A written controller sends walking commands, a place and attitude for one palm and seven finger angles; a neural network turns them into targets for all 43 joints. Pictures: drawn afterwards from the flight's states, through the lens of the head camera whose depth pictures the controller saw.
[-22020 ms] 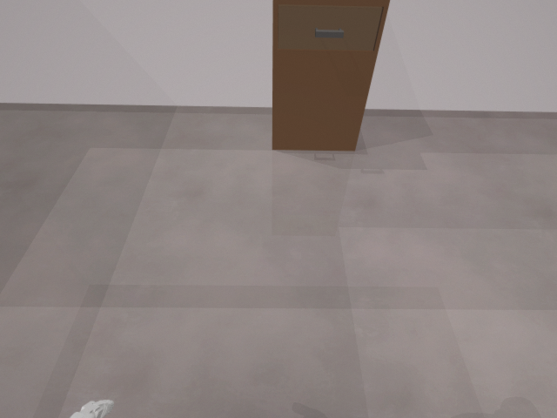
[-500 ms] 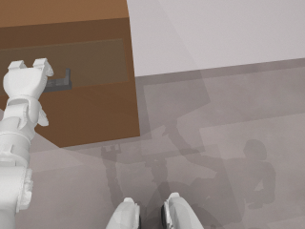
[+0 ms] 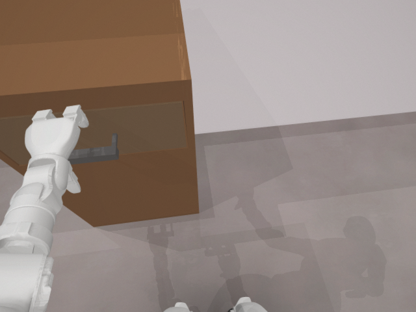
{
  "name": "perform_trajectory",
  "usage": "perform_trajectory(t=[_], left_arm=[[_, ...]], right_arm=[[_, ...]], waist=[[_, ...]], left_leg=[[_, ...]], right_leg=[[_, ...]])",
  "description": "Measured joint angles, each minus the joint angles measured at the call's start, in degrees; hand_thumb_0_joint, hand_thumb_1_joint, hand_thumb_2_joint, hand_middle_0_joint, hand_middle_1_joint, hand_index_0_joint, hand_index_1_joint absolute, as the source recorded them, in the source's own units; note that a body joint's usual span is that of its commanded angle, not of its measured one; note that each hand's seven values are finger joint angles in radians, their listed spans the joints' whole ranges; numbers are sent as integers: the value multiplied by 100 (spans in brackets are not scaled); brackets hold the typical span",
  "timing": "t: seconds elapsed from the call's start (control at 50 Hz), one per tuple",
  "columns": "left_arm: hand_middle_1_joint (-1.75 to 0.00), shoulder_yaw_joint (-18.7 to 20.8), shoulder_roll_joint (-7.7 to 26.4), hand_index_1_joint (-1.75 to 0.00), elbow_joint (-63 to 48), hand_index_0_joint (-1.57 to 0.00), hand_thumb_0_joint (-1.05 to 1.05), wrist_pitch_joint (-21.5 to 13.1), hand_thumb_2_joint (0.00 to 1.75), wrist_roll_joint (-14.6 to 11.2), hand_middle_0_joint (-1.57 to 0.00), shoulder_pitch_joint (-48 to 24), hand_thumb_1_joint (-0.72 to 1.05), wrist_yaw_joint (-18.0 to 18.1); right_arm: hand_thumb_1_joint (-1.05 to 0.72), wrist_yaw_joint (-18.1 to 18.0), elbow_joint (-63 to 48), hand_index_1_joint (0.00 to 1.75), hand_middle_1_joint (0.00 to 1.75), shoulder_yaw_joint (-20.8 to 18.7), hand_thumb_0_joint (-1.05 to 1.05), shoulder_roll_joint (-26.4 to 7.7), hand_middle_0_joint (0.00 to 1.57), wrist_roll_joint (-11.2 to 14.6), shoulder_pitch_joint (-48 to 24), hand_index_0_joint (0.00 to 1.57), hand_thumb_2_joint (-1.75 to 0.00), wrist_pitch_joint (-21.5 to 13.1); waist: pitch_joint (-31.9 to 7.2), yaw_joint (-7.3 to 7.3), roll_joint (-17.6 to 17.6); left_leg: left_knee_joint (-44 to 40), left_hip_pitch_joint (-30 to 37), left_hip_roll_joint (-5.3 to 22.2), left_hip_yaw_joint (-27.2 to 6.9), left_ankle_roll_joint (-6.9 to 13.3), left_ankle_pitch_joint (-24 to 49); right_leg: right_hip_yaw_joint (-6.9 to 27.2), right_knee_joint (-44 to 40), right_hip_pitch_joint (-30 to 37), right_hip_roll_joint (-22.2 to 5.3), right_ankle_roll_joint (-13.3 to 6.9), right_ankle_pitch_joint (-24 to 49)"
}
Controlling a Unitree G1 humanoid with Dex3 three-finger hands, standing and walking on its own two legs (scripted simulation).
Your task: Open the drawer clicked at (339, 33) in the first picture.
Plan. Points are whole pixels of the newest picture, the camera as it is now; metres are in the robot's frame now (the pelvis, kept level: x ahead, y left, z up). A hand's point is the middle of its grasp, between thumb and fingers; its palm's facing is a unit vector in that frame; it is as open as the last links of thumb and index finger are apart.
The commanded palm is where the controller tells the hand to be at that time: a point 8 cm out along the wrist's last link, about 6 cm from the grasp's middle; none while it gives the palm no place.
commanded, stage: lift the fingers back up to retry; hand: left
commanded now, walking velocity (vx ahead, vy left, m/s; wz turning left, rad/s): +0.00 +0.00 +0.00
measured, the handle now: (91, 147) +0.48 +0.29 -0.05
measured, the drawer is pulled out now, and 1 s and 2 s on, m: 0.00 0.00 0.00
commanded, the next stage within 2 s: re-aim the fingers above the handle in 0.20 s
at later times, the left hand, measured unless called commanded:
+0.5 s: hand (60, 156) +0.41 +0.31 +0.02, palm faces +0.01 +0.01 -1.00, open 13.8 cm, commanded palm +0.39 +0.29 +0.07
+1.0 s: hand (55, 160) +0.40 +0.32 +0.01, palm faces -0.06 +0.02 -1.00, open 13.8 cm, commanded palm +0.39 +0.29 +0.07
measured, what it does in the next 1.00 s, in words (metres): stands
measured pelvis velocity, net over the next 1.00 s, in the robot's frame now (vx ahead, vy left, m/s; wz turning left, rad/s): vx -0.01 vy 0.00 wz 0.00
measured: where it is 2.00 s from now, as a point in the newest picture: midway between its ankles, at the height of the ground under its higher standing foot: outside the picture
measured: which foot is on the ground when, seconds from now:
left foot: down 0.00-1.00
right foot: down 0.00-1.00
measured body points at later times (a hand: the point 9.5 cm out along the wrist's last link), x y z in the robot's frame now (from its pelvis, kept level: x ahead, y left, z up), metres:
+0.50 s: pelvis +0.00 +0.00 +0.00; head +0.09 +0.00 +0.44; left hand +0.40 +0.30 +0.08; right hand +0.09 -0.26 -0.13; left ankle -0.03 +0.08 -0.69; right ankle +0.01 -0.11 -0.69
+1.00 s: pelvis -0.01 +0.00 +0.00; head +0.09 -0.01 +0.44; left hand +0.40 +0.31 +0.07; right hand +0.04 -0.28 -0.13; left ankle -0.03 +0.08 -0.69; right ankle +0.01 -0.11 -0.69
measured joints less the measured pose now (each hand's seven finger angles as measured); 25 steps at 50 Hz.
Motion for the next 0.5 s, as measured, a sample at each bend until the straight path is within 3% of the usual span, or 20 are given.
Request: perform_trajectory(t=[0.16,0.34,0.44,0.5], left_arm=[[-120,66,-70,-120,-335,-32,0,-164,30,-1,-32,475,-49,-239],[-120,-44,-312,-120,-731,-32,0,-366,30,142,-32,741,-49,83],[-120,-7,-227,-120,-410,-32,0,-181,30,273,-32,377,-49,292],[-120,-44,-158,-120,-225,-32,0,3,30,227,-32,175,-49,257]], right_arm=[[-91,7,-155,30,30,-2,0,58,20,42,-106,21,-89,127],[-91,26,-151,30,30,-87,0,85,20,-44,-256,21,-89,97],[-91,24,-53,30,30,-24,0,108,20,-81,-371,21,-89,78],[-91,31,-34,30,30,-27,0,104,20,-64,-356,21,-89,62]], waist=[[5,110,-40],[102,228,-45],[105,171,-82],[105,145,-43]], left_leg=[[-426,520,2,77,37,83],[-292,448,-69,-35,31,68],[-129,279,-83,-62,7,43],[-110,248,-71,-62,-2,54]], right_leg=[[110,-356,475,-7,19,68],[-12,-240,450,-79,27,8],[-56,-69,285,-90,6,-31],[-59,-66,258,-79,0,-9]])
